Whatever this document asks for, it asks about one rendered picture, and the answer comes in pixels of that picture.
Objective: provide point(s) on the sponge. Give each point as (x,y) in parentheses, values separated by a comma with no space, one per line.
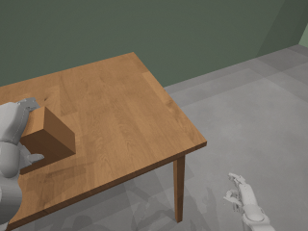
(45,134)

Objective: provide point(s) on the left robot hand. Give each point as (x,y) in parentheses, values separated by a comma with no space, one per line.
(13,121)

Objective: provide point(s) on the right robot hand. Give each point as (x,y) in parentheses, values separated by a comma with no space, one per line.
(245,195)

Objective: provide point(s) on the table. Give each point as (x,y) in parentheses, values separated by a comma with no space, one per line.
(125,125)

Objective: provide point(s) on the robot left forearm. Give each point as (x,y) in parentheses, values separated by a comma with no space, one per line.
(10,192)

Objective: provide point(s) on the robot right forearm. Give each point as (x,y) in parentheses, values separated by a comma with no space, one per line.
(255,219)

